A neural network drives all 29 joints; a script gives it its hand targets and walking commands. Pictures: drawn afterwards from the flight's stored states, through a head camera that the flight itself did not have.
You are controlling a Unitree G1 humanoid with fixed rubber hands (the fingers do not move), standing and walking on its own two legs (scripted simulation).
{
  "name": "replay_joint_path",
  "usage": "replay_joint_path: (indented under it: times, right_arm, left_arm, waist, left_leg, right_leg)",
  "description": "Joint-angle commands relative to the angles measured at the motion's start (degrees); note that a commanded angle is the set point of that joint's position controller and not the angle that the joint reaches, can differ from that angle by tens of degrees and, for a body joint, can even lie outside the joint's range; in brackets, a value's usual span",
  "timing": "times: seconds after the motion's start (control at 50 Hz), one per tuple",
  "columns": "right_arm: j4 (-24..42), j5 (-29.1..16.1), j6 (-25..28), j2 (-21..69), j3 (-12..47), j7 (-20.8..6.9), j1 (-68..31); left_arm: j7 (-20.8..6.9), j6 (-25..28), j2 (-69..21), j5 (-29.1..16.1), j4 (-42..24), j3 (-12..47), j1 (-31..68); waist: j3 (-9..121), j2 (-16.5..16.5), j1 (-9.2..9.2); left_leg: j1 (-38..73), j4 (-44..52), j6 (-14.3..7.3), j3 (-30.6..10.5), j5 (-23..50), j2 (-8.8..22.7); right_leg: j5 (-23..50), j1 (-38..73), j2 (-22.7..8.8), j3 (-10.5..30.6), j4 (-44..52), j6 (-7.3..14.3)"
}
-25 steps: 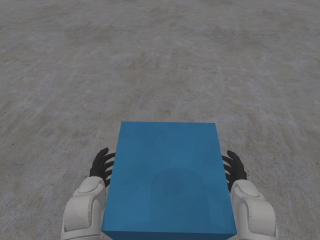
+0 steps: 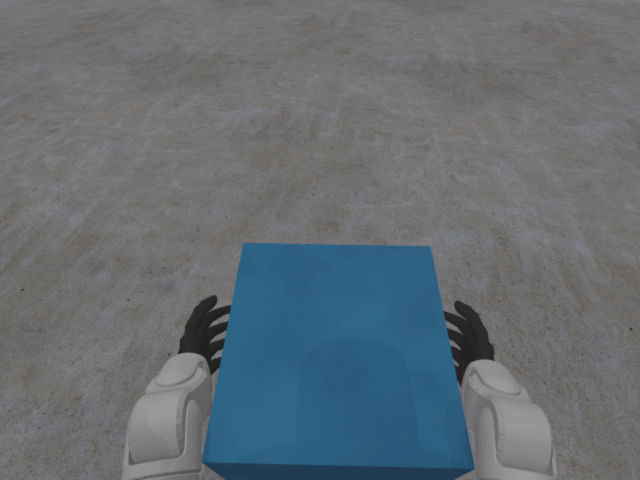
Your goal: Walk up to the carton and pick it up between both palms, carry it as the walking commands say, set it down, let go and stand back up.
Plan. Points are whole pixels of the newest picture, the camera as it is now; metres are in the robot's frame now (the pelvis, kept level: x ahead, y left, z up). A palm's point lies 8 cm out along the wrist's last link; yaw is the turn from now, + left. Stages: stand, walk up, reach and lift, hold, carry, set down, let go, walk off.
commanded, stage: carry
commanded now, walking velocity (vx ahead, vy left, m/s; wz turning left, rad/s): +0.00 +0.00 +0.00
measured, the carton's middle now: (333, 376) +0.27 +0.00 -0.01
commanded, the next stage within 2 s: none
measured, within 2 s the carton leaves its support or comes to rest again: neither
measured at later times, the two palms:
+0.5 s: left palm (198, 359) +0.26 +0.16 +0.06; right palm (476, 365) +0.26 -0.17 +0.06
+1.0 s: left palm (199, 358) +0.26 +0.16 +0.06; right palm (477, 365) +0.26 -0.17 +0.06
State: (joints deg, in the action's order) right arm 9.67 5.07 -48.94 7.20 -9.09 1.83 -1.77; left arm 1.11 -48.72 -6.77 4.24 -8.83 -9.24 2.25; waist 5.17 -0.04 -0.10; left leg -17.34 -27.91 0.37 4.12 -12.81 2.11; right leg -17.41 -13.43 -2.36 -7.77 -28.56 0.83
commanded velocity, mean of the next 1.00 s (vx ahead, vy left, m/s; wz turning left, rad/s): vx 0.00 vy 0.00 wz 0.00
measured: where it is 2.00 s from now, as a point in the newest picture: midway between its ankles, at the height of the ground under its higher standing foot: outside the picture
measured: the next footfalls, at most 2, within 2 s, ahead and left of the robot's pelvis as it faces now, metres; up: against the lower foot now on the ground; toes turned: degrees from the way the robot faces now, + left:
none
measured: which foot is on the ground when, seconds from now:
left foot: down 0.00-1.00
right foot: down 0.00-1.00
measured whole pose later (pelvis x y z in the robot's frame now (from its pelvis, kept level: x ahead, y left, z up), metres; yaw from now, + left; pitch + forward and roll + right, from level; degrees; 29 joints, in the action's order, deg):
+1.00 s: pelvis +0.00 +0.00 +0.00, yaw +0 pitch +2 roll +0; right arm 9.8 5.2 -50.2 7.2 -9.6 1.4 -2.4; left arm 1.0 -50.3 -7.2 5.2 -9.5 -9.4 2.8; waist 5.2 -0.1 0.1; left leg -17.1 -28.0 0.7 4.7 -12.9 2.7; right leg -17.6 -13.3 -2.3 -7.7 -28.7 0.9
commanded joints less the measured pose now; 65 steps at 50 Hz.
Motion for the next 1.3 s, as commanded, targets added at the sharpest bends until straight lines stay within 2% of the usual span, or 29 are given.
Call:
replay_joint_path:
  times: [0.0, 1.28]
  right_arm:
    - [5.0, -9.4, 0.4, 37.2, 34.4, -6.3, -21.9]
    - [4.4, -10.0, -0.6, 39.4, 35.1, -7.0, -23.2]
  left_arm:
    - [-5.8, 0.3, -36.2, -9.1, -5.2, 34.1, 21.7]
    - [-6.8, -0.8, -38.4, -9.5, -5.3, 35.6, 23.0]
  waist:
    - [10.2, -0.1, 0.07]
    - [10.3, -0.2, 0.26]
  left_leg:
    - [4.3, 2.6, -1.8, -4.2, 13.9, 5.7]
    - [4.7, 2.4, -1.1, -3.3, 13.6, 5.9]
  right_leg:
    - [12.2, 3.5, -6.8, 6.0, 4.5, 0.8]
    - [13.5, 3.5, -6.5, 5.9, 4.3, 0.7]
